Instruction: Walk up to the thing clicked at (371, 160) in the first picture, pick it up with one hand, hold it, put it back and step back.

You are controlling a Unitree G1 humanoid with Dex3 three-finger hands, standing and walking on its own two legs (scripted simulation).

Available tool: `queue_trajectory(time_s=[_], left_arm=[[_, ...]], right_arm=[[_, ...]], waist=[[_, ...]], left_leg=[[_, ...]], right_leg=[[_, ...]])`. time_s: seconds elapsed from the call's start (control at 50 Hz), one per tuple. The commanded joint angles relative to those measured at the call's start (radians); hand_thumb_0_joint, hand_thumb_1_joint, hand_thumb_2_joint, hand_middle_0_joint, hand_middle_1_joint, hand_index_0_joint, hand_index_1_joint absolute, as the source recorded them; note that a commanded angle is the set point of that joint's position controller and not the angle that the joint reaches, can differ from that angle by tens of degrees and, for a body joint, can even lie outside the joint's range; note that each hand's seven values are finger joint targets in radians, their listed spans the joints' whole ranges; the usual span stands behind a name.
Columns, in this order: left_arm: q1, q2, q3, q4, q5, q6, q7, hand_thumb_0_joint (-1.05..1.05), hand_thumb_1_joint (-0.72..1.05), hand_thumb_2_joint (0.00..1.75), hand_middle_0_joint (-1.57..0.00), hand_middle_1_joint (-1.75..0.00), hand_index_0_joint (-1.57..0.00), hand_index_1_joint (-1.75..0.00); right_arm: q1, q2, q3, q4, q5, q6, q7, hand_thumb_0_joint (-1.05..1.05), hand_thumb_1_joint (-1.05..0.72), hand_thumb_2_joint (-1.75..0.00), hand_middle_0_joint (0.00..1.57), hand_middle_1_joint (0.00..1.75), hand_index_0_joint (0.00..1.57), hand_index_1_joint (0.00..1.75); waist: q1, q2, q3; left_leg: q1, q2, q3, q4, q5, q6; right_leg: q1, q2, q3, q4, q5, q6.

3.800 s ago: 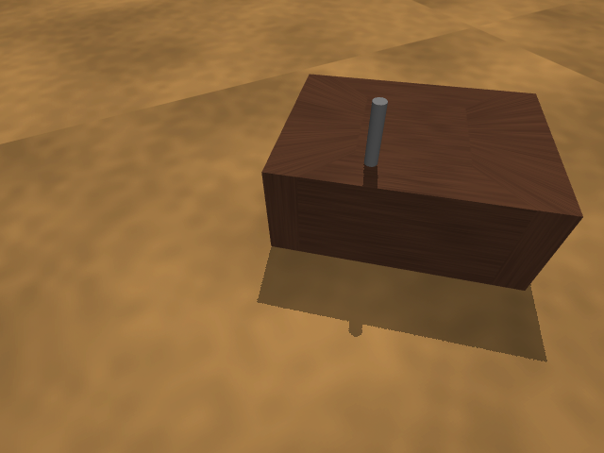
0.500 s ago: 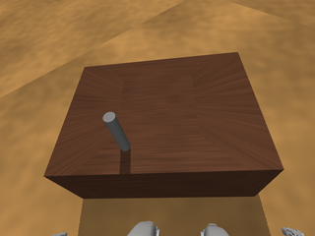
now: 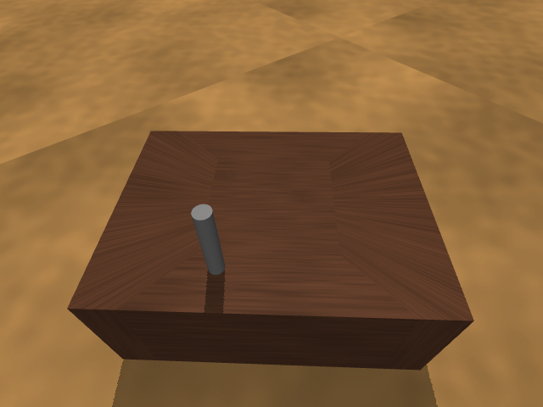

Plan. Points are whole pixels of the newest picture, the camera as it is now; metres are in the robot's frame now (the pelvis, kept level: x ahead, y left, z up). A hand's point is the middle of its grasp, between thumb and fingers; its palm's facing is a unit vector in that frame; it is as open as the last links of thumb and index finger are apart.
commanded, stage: walk up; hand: left
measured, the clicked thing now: (209, 242) +0.55 +0.19 -0.22
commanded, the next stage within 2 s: stand in 0.88 s
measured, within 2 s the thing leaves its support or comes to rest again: neither
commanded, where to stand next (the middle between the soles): +0.09 +0.00 m, yaw -2 degrees
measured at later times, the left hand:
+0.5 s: hand out of the picture +0.10 +0.25 -0.13, palm faces -0.02 -0.94 -0.35, open 7.4 cm
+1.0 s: hand out of the picture +0.11 +0.25 -0.13, palm faces -0.04 -0.94 -0.34, open 7.4 cm
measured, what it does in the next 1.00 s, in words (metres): stands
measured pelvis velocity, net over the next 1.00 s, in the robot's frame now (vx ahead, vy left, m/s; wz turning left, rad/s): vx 0.01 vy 0.00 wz -0.03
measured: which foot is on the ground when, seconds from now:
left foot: down 0.00-1.00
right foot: down 0.00-1.00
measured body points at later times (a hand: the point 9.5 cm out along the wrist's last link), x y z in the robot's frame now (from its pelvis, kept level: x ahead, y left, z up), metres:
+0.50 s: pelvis +0.01 +0.00 +0.02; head +0.02 -0.01 +0.47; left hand +0.11 +0.30 -0.11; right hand +0.09 -0.31 -0.12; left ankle +0.00 +0.13 -0.73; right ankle +0.03 -0.14 -0.73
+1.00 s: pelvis +0.01 +0.00 +0.02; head +0.02 +0.00 +0.47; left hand +0.11 +0.30 -0.11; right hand +0.08 -0.30 -0.12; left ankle +0.00 +0.13 -0.73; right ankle +0.03 -0.14 -0.73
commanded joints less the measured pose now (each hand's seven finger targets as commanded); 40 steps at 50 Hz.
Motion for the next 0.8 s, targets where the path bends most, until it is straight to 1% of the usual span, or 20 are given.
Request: queue_trajectory(time_s=[0.0, 0.02, 0.04, 0.06, 0.1, 0.12, 0.16, 0.2, 0.22, 0.26, 0.3, 0.34, 0.4, 0.46, 0.52, 0.56, 0.66, 0.68, 0.72, 0.78], left_arm=[[-0.075, 0.233, 0.05, -0.041, 0.003, -0.043, 0.016, 0.0, 0.9, 0.9, -0.2, -0.3, -0.2, -0.3], [-0.076, 0.236, 0.049, -0.032, 0.001, -0.046, 0.017, 0.0, 0.9, 0.9, -0.2, -0.3, -0.2, -0.3], [-0.097, 0.238, 0.048, -0.038, -0.001, -0.047, 0.016, 0.0, 0.9, 0.9, -0.2, -0.3, -0.2, -0.3], [-0.105, 0.233, 0.046, -0.03, -0.005, -0.045, 0.017, 0.0, 0.9, 0.9, -0.2, -0.3, -0.2, -0.3], [-0.102, 0.22, 0.042, -0.019, -0.008, -0.042, 0.017, 0.0, 0.9, 0.9, -0.2, -0.3, -0.2, -0.3], [-0.11, 0.217, 0.04, -0.009, -0.009, -0.04, 0.017, 0.0, 0.9, 0.9, -0.2, -0.3, -0.2, -0.3], [-0.108, 0.213, 0.038, 0.003, -0.007, -0.04, 0.016, 0.0, 0.9, 0.9, -0.2, -0.3, -0.2, -0.3], [-0.132, 0.215, 0.037, 0.007, -0.006, -0.038, 0.015, 0.0, 0.9, 0.9, -0.2, -0.3, -0.2, -0.3], [-0.128, 0.212, 0.036, 0.013, -0.006, -0.035, 0.015, 0.0, 0.9, 0.9, -0.2, -0.3, -0.2, -0.3], [-0.136, 0.212, 0.035, 0.021, -0.004, -0.035, 0.014, 0.0, 0.9, 0.9, -0.2, -0.3, -0.2, -0.3], [-0.131, 0.213, 0.036, 0.028, -0.001, -0.037, 0.015, 0.0, 0.9, 0.9, -0.2, -0.3, -0.2, -0.3], [-0.148, 0.217, 0.038, 0.03, 0.0, -0.037, 0.016, 0.0, 0.9, 0.9, -0.2, -0.3, -0.2, -0.3], [-0.144, 0.213, 0.037, 0.032, 0.0, -0.038, 0.017, 0.0, 0.9, 0.9, -0.2, -0.3, -0.2, -0.3], [-0.158, 0.213, 0.039, 0.037, 0.002, -0.034, 0.018, 0.0, 0.9, 0.9, -0.2, -0.3, -0.2, -0.3], [-0.169, 0.213, 0.041, 0.034, 0.002, -0.032, 0.018, 0.0, 0.9, 0.9, -0.2, -0.3, -0.2, -0.3], [-0.155, 0.209, 0.041, 0.038, 0.002, -0.033, 0.018, 0.0, 0.9, 0.9, -0.2, -0.3, -0.2, -0.3], [-0.159, 0.207, 0.041, 0.037, 0.004, -0.031, 0.019, 0.0, 0.9, 0.9, -0.2, -0.3, -0.2, -0.3], [-0.165, 0.205, 0.041, 0.036, 0.004, -0.03, 0.019, 0.0, 0.9, 0.9, -0.2, -0.3, -0.2, -0.3], [-0.156, 0.207, 0.042, 0.04, 0.002, -0.028, 0.02, 0.0, 0.9, 0.9, -0.2, -0.3, -0.2, -0.3], [-0.157, 0.207, 0.043, 0.04, 0.005, -0.029, 0.02, 0.0, 0.9, 0.9, -0.2, -0.3, -0.2, -0.3]], right_arm=[[-0.058, -0.211, -0.035, -0.039, 0.002, -0.032, -0.009, 0.0, -0.9, -0.9, 0.2, 0.3, 0.2, 0.3], [-0.06, -0.208, -0.034, -0.032, 0.004, -0.032, -0.009, 0.0, -0.9, -0.9, 0.2, 0.3, 0.2, 0.3], [-0.045, -0.208, -0.032, -0.022, 0.002, -0.034, -0.011, 0.0, -0.9, -0.9, 0.2, 0.3, 0.2, 0.3], [-0.051, -0.209, -0.033, -0.011, 0.001, -0.035, -0.012, 0.0, -0.9, -0.9, 0.2, 0.3, 0.2, 0.3], [-0.073, -0.219, -0.035, 0.001, 0.002, -0.035, -0.012, 0.0, -0.9, -0.9, 0.2, 0.3, 0.2, 0.3], [-0.082, -0.215, -0.033, 0.007, 0.002, -0.034, -0.012, 0.0, -0.9, -0.9, 0.2, 0.3, 0.2, 0.3], [-0.092, -0.211, -0.031, 0.014, 0.003, -0.034, -0.011, 0.0, -0.9, -0.9, 0.2, 0.3, 0.2, 0.3], [-0.094, -0.205, -0.029, 0.024, 0.001, -0.032, -0.012, 0.0, -0.9, -0.9, 0.2, 0.3, 0.2, 0.3], [-0.106, -0.206, -0.032, 0.028, 0.0, -0.033, -0.011, 0.0, -0.9, -0.9, 0.2, 0.3, 0.2, 0.3], [-0.108, -0.206, -0.031, 0.034, 0.001, -0.033, -0.011, 0.0, -0.9, -0.9, 0.2, 0.3, 0.2, 0.3], [-0.111, -0.199, -0.029, 0.038, 0.003, -0.032, -0.01, 0.0, -0.9, -0.9, 0.2, 0.3, 0.2, 0.3], [-0.099, -0.195, -0.03, 0.046, 0.002, -0.031, -0.011, 0.0, -0.9, -0.9, 0.2, 0.3, 0.2, 0.3], [-0.104, -0.194, -0.029, 0.051, 0.003, -0.031, -0.01, 0.0, -0.9, -0.9, 0.2, 0.3, 0.2, 0.3], [-0.103, -0.19, -0.031, 0.055, 0.001, -0.028, -0.01, 0.0, -0.9, -0.9, 0.2, 0.3, 0.2, 0.3], [-0.095, -0.191, -0.028, 0.062, -0.002, -0.027, -0.011, 0.0, -0.9, -0.9, 0.2, 0.3, 0.2, 0.3], [-0.097, -0.189, -0.03, 0.062, 0.0, -0.028, -0.01, 0.0, -0.9, -0.9, 0.2, 0.3, 0.2, 0.3], [-0.091, -0.193, -0.032, 0.066, -0.002, -0.026, -0.012, 0.0, -0.9, -0.9, 0.2, 0.3, 0.2, 0.3], [-0.092, -0.19, -0.031, 0.065, -0.003, -0.026, -0.012, 0.0, -0.9, -0.9, 0.2, 0.3, 0.2, 0.3], [-0.093, -0.189, -0.032, 0.065, -0.002, -0.026, -0.012, 0.0, -0.9, -0.9, 0.2, 0.3, 0.2, 0.3], [-0.086, -0.191, -0.034, 0.065, -0.003, -0.025, -0.012, 0.0, -0.9, -0.9, 0.2, 0.3, 0.2, 0.3]], waist=[[0.001, -0.016, -0.075], [-0.002, -0.024, -0.077], [-0.014, -0.029, -0.089], [-0.013, -0.014, -0.085], [-0.006, 0.025, -0.087], [-0.002, 0.026, -0.077], [0.001, 0.021, -0.093], [-0.004, 0.011, -0.083], [0.0, 0.017, -0.077], [-0.001, 0.017, -0.081], [0.0, -0.002, -0.096], [-0.01, -0.017, -0.103], [-0.005, -0.013, -0.122], [-0.009, -0.019, -0.099], [-0.01, -0.008, -0.091], [-0.008, -0.009, -0.105], [-0.011, 0.003, -0.113], [-0.011, 0.0, -0.101], [-0.009, 0.009, -0.087], [-0.014, -0.001, -0.103]], left_leg=[[-0.036, 0.111, -0.12, -0.193, 0.061, 0.092], [-0.024, 0.091, -0.092, -0.18, 0.102, 0.08], [-0.009, 0.084, -0.076, -0.185, 0.139, 0.071], [0.003, 0.082, -0.073, -0.199, 0.157, 0.065], [0.021, 0.097, -0.081, -0.227, 0.173, 0.066], [0.01, 0.099, -0.087, -0.24, 0.169, 0.066], [0.032, 0.101, -0.08, -0.248, 0.177, 0.065], [0.022, 0.098, -0.075, -0.278, 0.154, 0.057], [0.028, 0.1, -0.075, -0.289, 0.144, 0.056], [0.031, 0.102, -0.076, -0.303, 0.154, 0.055], [0.058, 0.098, -0.06, -0.289, 0.184, 0.054], [0.063, 0.094, -0.049, -0.292, 0.205, 0.049], [0.097, 0.097, -0.042, -0.29, 0.248, 0.048], [0.09, 0.094, -0.036, -0.3, 0.218, 0.043], [0.065, 0.094, -0.038, -0.319, 0.195, 0.041], [0.093, 0.097, -0.036, -0.31, 0.221, 0.042], [0.104, 0.1, -0.03, -0.315, 0.233, 0.044], [0.089, 0.096, -0.028, -0.318, 0.219, 0.041], [0.097, 0.098, -0.028, -0.322, 0.214, 0.039], [0.107, 0.101, -0.026, -0.318, 0.216, 0.043]], right_leg=[[0.088, -0.056, 0.1, -0.164, 0.048, -0.068], [0.096, -0.071, 0.116, -0.18, 0.098, -0.071], [0.106, -0.082, 0.118, -0.172, 0.153, -0.071], [0.098, -0.083, 0.115, -0.171, 0.167, -0.071], [0.106, -0.074, 0.091, -0.179, 0.177, -0.064], [0.116, -0.069, 0.088, -0.187, 0.174, -0.057], [0.134, -0.073, 0.089, -0.204, 0.179, -0.054], [0.145, -0.075, 0.094, -0.219, 0.167, -0.05], [0.137, -0.072, 0.09, -0.226, 0.162, -0.05], [0.159, -0.072, 0.086, -0.234, 0.168, -0.046], [0.167, -0.08, 0.09, -0.248, 0.196, -0.045], [0.176, -0.082, 0.093, -0.255, 0.214, -0.044], [0.183, -0.086, 0.091, -0.258, 0.253, -0.04], [0.169, -0.082, 0.092, -0.27, 0.213, -0.039], [0.187, -0.08, 0.093, -0.272, 0.207, -0.038], [0.184, -0.08, 0.093, -0.273, 0.223, -0.038], [0.191, -0.079, 0.093, -0.271, 0.248, -0.038], [0.19, -0.077, 0.092, -0.272, 0.251, -0.036], [0.174, -0.072, 0.093, -0.273, 0.227, -0.036], [0.183, -0.073, 0.093, -0.273, 0.231, -0.039]])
